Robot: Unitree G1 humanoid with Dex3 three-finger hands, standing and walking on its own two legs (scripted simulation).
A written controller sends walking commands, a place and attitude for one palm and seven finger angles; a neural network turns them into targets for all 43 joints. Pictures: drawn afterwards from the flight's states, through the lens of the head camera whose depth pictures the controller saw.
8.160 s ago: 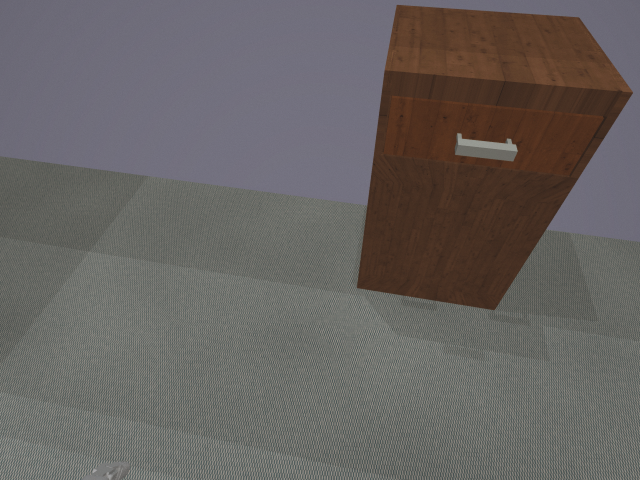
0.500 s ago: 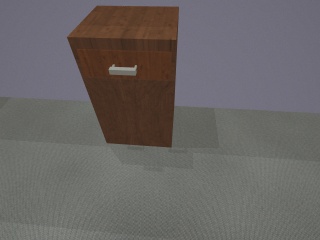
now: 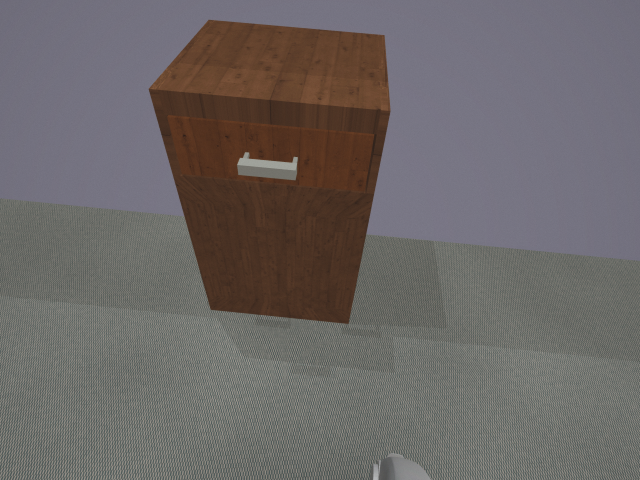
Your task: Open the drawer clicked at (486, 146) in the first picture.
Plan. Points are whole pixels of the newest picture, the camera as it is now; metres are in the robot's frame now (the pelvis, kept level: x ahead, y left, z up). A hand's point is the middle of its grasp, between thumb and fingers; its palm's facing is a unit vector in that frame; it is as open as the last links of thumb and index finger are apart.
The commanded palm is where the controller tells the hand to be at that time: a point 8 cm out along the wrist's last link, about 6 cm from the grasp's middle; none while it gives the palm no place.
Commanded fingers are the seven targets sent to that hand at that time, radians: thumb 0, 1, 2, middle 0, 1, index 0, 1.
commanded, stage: take the last steps up to it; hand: left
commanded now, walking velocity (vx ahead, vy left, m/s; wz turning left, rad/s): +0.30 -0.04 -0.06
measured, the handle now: (269, 163) +0.78 +0.15 -0.06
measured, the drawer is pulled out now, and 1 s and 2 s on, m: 0.00 0.00 0.00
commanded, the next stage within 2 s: come to a stop and stand still in 0.46 s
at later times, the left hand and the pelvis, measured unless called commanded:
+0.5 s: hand (237, 426) +0.24 +0.13 -0.17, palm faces +0.03 -0.97 -0.23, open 7.2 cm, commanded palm none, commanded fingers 0.00 0.90 0.90 -0.20 -0.30 -0.20 -0.30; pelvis +0.18 -0.05 +0.00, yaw +0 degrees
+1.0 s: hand (233, 412) +0.26 +0.15 -0.18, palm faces +0.00 -0.97 -0.25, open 7.4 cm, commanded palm none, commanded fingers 0.00 0.90 0.90 -0.20 -0.30 -0.20 -0.30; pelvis +0.23 -0.05 -0.01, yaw -3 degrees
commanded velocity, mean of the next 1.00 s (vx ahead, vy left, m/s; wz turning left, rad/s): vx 0.04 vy -0.03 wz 0.00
